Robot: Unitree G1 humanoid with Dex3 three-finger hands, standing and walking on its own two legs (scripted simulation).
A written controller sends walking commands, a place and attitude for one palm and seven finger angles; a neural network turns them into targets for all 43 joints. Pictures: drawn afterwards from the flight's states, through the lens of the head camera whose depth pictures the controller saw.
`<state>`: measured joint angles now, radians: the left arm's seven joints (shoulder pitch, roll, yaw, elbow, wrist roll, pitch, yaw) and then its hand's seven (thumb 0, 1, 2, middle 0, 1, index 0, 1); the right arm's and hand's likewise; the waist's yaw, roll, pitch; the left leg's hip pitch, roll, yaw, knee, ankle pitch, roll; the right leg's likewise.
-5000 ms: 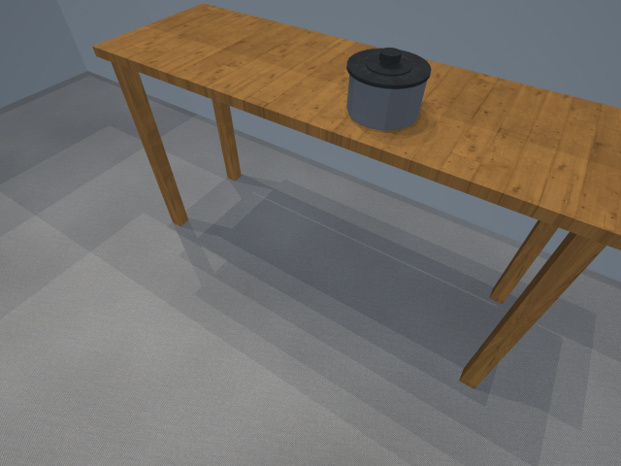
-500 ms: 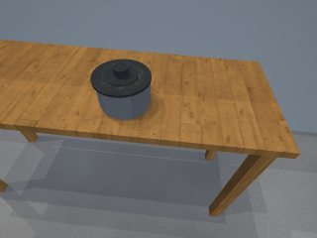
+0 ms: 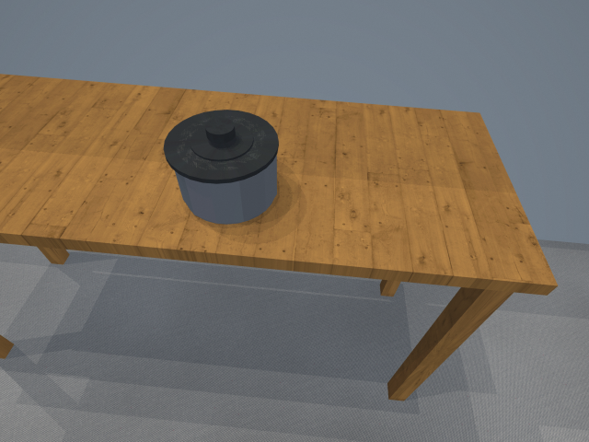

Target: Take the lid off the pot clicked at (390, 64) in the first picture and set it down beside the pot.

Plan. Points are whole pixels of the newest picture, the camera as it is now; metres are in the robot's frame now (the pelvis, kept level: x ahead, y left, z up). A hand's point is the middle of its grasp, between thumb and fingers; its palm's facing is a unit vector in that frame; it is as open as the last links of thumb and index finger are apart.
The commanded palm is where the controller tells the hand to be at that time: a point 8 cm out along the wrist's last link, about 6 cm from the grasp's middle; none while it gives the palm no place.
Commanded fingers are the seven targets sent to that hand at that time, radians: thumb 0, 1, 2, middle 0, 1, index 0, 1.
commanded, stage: lift the closed hand beside the body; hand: left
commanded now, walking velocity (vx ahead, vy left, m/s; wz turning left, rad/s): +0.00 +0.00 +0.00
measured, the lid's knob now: (220, 130) +0.53 +0.16 +0.14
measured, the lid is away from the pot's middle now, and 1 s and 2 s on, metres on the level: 0.00 0.00 0.00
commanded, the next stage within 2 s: raise the hand higher, near the body in 0.66 s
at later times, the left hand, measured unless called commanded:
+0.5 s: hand out of the picture +0.11 +0.19 -0.01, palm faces +0.29 -0.91 -0.28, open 3.9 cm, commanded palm +0.07 +0.24 +0.03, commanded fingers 0.00 0.90 0.90 -1.26 -1.45 -1.26 -1.45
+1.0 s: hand (94, 414) +0.13 +0.22 +0.07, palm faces +0.33 -0.84 -0.44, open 3.1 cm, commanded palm +0.08 +0.25 +0.11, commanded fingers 0.00 0.90 0.90 -1.30 -1.50 -1.30 -1.50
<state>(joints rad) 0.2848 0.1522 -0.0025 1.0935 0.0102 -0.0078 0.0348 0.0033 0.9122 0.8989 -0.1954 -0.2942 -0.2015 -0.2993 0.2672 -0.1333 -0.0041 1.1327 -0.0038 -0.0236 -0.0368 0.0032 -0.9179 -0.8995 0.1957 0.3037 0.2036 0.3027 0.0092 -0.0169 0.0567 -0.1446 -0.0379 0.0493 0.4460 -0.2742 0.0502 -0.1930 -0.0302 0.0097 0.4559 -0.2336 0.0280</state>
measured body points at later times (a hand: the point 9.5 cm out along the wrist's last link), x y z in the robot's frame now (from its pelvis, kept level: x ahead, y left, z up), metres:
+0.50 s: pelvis -0.02 -0.02 +0.00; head -0.03 -0.03 +0.45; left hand +0.09 +0.24 +0.01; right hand +0.23 -0.23 -0.03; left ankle -0.02 +0.08 -0.74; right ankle +0.01 -0.14 -0.74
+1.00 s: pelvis +0.00 -0.03 +0.00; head -0.01 -0.05 +0.45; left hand +0.11 +0.26 +0.10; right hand +0.19 -0.24 -0.09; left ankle -0.02 +0.08 -0.74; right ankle +0.01 -0.14 -0.74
